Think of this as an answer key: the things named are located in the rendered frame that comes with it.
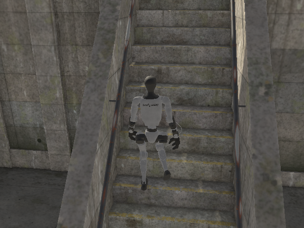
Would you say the left robot upper arm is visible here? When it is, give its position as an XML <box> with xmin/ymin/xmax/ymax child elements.
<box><xmin>130</xmin><ymin>96</ymin><xmax>141</xmax><ymax>122</ymax></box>

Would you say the left robot hand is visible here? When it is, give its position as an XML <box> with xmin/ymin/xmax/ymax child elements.
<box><xmin>129</xmin><ymin>131</ymin><xmax>137</xmax><ymax>141</ymax></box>

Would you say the right robot hand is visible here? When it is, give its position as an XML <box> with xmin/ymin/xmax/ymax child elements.
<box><xmin>169</xmin><ymin>137</ymin><xmax>180</xmax><ymax>150</ymax></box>

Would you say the right robot upper arm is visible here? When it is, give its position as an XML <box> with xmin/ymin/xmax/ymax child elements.
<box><xmin>161</xmin><ymin>96</ymin><xmax>173</xmax><ymax>123</ymax></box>

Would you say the left robot forearm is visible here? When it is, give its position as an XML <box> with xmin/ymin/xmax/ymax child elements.
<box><xmin>128</xmin><ymin>115</ymin><xmax>135</xmax><ymax>133</ymax></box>

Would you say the right robot forearm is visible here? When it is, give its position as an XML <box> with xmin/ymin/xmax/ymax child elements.
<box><xmin>169</xmin><ymin>116</ymin><xmax>179</xmax><ymax>138</ymax></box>

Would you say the robot torso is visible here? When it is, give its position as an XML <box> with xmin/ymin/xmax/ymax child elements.
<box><xmin>140</xmin><ymin>94</ymin><xmax>162</xmax><ymax>143</ymax></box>

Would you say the right robot shin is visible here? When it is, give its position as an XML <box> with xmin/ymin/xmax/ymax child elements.
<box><xmin>158</xmin><ymin>143</ymin><xmax>168</xmax><ymax>171</ymax></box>

